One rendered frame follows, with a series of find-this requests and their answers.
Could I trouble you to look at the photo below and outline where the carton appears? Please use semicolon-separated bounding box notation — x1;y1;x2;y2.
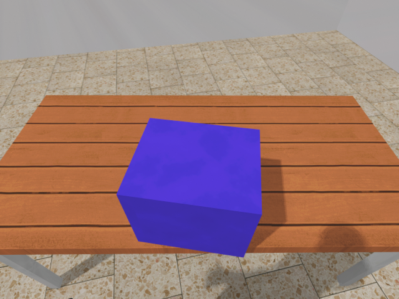
117;118;262;257

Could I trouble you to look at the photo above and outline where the table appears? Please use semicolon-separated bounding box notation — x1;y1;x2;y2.
0;95;399;288

